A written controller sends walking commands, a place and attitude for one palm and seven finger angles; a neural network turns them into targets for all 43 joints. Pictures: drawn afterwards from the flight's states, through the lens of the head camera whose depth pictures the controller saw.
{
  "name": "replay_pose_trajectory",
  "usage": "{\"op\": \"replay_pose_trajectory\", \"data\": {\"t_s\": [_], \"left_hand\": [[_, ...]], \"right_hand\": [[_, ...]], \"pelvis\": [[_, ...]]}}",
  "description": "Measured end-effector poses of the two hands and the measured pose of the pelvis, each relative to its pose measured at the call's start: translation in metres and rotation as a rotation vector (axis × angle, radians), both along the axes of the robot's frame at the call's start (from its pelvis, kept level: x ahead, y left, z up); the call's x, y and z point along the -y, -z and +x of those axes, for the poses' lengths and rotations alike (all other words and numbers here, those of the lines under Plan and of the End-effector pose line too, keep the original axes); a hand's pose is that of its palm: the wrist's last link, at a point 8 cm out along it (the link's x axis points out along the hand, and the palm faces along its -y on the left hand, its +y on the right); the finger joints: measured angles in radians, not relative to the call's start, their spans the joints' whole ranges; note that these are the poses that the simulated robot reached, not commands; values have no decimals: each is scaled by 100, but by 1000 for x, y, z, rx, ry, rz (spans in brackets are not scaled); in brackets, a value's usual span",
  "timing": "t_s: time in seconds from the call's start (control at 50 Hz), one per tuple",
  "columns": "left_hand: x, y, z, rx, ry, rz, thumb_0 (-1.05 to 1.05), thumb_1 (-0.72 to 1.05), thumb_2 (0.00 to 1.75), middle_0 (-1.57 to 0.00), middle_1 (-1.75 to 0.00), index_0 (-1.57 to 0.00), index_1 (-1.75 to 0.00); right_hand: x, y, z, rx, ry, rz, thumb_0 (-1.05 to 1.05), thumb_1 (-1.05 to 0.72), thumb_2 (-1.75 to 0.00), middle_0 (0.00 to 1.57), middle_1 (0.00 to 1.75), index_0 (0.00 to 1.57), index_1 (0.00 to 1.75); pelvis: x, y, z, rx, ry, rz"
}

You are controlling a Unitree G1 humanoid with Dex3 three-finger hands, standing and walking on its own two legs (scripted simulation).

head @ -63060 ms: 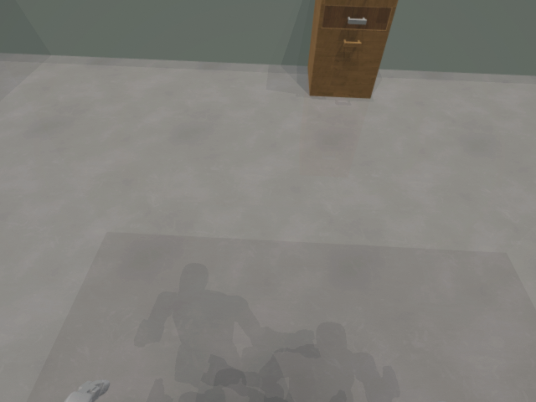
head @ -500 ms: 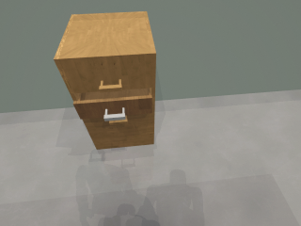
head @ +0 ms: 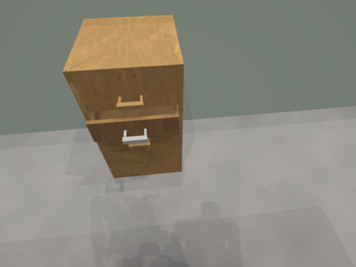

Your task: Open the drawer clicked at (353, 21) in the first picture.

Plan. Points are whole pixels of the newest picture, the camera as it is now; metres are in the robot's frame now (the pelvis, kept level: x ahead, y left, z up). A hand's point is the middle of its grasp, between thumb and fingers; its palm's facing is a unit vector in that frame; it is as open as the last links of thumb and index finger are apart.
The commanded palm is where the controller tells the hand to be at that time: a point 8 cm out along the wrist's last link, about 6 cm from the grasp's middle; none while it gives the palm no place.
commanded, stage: look to check the result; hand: left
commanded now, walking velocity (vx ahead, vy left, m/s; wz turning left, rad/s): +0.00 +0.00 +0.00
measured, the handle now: (135, 135) +0.64 +0.23 -0.25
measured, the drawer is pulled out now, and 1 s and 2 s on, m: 0.07 0.07 0.07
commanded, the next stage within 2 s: turn to face it in 0.16 s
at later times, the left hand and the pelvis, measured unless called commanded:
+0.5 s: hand out of the picture -0.01 +0.16 -0.18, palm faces +0.11 -0.98 -0.19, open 7.4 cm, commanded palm none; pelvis +0.00 +0.00 +0.00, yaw +2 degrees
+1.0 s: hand out of the picture +0.00 +0.19 -0.19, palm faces +0.17 -0.96 -0.20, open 7.4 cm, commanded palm none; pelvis +0.03 +0.00 -0.02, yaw +7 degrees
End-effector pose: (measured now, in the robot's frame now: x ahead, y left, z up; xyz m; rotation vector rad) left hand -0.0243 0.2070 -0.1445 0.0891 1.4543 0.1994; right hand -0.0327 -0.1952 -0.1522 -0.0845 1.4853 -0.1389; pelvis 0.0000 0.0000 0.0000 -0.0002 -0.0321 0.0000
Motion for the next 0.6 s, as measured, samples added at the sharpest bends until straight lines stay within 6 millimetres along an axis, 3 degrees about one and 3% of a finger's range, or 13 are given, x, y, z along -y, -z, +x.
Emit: {"op": "replay_pose_trajectory", "data": {"t_s": [0.42,0.6], "left_hand": [[2,0,5,9,-8,7,0,91,90,-20,-30,-20,-30],[-5,6,6,28,-43,21,0,91,90,-20,-30,-20,-30]], "right_hand": [[3,2,2,-8,-7,6,0,-91,-90,20,30,20,30],[11,6,15,2,-31,-15,0,-91,-90,20,30,20,30]], "pelvis": [[3,2,1,-3,-12,3],[3,7,0,0,-44,2]]}}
